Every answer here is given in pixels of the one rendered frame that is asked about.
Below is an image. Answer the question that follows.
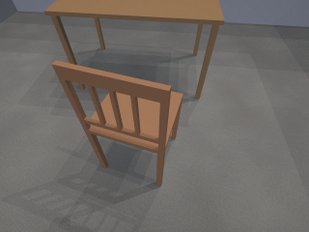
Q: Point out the chair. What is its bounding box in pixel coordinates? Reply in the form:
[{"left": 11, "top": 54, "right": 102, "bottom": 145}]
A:
[{"left": 51, "top": 60, "right": 183, "bottom": 187}]

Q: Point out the table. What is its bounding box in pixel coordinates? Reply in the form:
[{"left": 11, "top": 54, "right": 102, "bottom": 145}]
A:
[{"left": 44, "top": 0, "right": 225, "bottom": 100}]

